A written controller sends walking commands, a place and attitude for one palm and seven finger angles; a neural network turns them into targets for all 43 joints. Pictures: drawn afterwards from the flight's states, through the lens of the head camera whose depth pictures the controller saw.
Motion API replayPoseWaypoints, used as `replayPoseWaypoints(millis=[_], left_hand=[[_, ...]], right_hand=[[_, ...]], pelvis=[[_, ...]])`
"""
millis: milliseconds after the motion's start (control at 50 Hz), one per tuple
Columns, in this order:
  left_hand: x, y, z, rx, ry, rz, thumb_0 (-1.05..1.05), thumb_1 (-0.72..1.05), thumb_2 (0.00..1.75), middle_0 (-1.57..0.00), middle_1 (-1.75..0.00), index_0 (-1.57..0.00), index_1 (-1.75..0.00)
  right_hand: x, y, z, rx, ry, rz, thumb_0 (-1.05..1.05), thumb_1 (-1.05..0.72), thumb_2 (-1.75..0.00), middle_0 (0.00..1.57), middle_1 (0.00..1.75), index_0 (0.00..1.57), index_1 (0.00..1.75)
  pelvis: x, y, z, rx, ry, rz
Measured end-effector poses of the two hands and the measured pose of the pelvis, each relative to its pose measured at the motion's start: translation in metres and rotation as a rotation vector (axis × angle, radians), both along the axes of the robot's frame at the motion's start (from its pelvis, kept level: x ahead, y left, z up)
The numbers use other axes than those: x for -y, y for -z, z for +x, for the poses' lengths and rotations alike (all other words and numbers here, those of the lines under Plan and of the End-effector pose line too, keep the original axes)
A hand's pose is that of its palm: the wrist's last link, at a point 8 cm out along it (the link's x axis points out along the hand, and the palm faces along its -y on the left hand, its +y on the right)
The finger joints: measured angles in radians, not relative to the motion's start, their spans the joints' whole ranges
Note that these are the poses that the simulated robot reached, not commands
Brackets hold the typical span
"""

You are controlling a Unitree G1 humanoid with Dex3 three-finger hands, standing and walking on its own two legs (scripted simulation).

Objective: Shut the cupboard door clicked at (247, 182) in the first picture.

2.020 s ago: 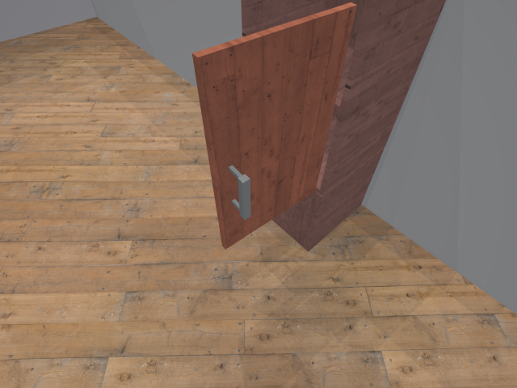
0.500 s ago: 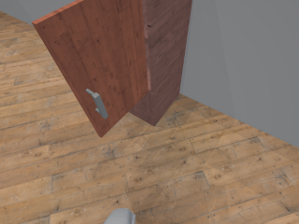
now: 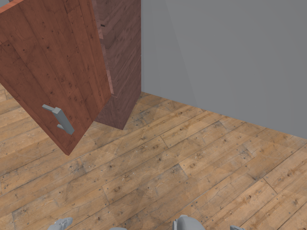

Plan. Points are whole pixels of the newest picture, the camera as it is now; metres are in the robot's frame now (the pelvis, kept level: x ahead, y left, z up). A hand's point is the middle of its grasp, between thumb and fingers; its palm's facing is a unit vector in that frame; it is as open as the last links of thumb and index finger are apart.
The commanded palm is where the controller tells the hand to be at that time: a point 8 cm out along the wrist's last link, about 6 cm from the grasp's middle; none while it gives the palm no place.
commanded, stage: walk to a spot facing it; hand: left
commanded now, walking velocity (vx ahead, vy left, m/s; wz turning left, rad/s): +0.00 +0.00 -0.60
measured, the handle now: (59, 119) +0.42 +0.37 -0.09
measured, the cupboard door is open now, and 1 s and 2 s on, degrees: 86 86 86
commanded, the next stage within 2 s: turn to face it in 1.70 s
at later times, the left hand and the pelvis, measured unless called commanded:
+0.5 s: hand (112, 206) +0.18 +0.14 -0.17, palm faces -0.33 -0.93 -0.18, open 7.4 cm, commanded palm none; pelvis +0.02 -0.01 -0.01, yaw -20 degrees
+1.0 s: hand (139, 188) +0.25 +0.07 -0.19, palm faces -0.57 -0.80 -0.17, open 7.4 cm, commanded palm none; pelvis +0.13 -0.09 -0.02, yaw -39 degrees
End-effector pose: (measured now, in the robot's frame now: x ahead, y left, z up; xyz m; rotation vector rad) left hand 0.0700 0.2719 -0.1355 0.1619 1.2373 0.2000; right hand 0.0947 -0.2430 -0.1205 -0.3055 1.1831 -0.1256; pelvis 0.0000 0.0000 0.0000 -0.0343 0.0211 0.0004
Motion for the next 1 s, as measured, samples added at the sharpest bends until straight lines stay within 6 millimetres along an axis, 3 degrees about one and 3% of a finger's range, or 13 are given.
replayPoseWaypoints(millis=[80,140,240,360,440,580,700,740,800,920,1000], left_hand=[[0.013,-0.006,0.04,0.038,0.109,0.018,0.01,0.91,0.9,-0.19,-0.3,-0.19,-0.3],[0.026,0.0,0.065,0.079,0.187,0.049,0.01,0.91,0.9,-0.19,-0.3,-0.2,-0.3],[0.047,0.001,0.077,0.05,0.264,0.054,0.0,0.91,0.9,-0.2,-0.3,-0.2,-0.3],[0.061,0.013,0.09,0.006,0.344,-0.005,0.01,0.9,0.9,-0.2,-0.3,-0.2,-0.3],[0.069,0.018,0.109,0.004,0.389,-0.038,0.01,0.9,0.9,-0.2,-0.3,-0.2,-0.3],[0.106,-0.002,0.145,0.039,0.483,-0.066,0.01,0.91,0.9,-0.2,-0.3,-0.2,-0.3],[0.152,0.0,0.179,0.101,0.596,-0.033,0.01,0.9,0.9,-0.2,-0.3,-0.2,-0.3],[0.159,-0.002,0.18,0.101,0.597,-0.023,0.01,0.9,0.9,-0.2,-0.3,-0.2,-0.3],[0.163,-0.004,0.177,0.051,0.603,-0.01,0.0,0.9,0.9,-0.2,-0.3,-0.2,-0.3],[0.16,0.007,0.179,-0.109,0.626,-0.011,0.01,0.9,0.9,-0.2,-0.3,-0.2,-0.3],[0.16,0.026,0.205,-0.189,0.647,-0.007,0.01,0.9,0.9,-0.2,-0.3,-0.2,-0.3]], right_hand=[[0.023,0.009,-0.039,-0.051,0.103,0.005,0.0,-0.91,-0.89,0.2,0.3,0.21,0.3],[0.046,0.026,-0.064,-0.077,0.183,0.009,0.0,-0.91,-0.89,0.2,0.3,0.21,0.3],[0.063,0.023,-0.085,-0.095,0.291,-0.019,0.0,-0.91,-0.89,0.2,0.3,0.2,0.3],[0.051,0.009,-0.091,-0.022,0.363,-0.032,0.0,-0.91,-0.89,0.2,0.3,0.2,0.3],[0.033,0.007,-0.109,-0.032,0.389,-0.03,0.0,-0.91,-0.89,0.2,0.3,0.2,0.3],[0.017,0.004,-0.145,-0.104,0.48,0.04,0.0,-0.91,-0.89,0.2,0.3,0.2,0.3],[0.033,0.03,-0.176,-0.137,0.614,0.092,0.0,-0.91,-0.89,0.2,0.3,0.21,0.3],[0.042,0.031,-0.175,-0.157,0.64,0.094,0.0,-0.91,-0.89,0.2,0.3,0.2,0.3],[0.06,0.023,-0.154,-0.12,0.664,0.083,0.01,-0.91,-0.89,0.2,0.3,0.2,0.3],[0.093,0.003,-0.08,0.044,0.677,0.035,0.01,-0.91,-0.89,0.2,0.3,0.2,0.3],[0.108,0.003,-0.037,0.137,0.685,-0.027,0.0,-0.91,-0.89,0.2,0.3,0.2,0.3]], pelvis=[[0.009,0.004,0.002,0.007,0.064,-0.007],[0.021,0.019,0.006,0.006,0.108,0.02],[0.021,0.016,0.004,0.02,0.173,0.024],[0.01,0.014,0.011,0.009,0.259,0.03],[0.008,0.014,0.015,0.008,0.308,0.015],[0.023,0.0,0.024,-0.006,0.401,-0.002],[0.051,0.016,0.034,0.003,0.482,0.017],[0.057,0.015,0.041,0.013,0.496,0.011],[0.065,0.008,0.055,0.015,0.531,0.02],[0.079,0.003,0.096,0.012,0.616,0.034],[0.086,0.016,0.133,0.01,0.675,0.018]])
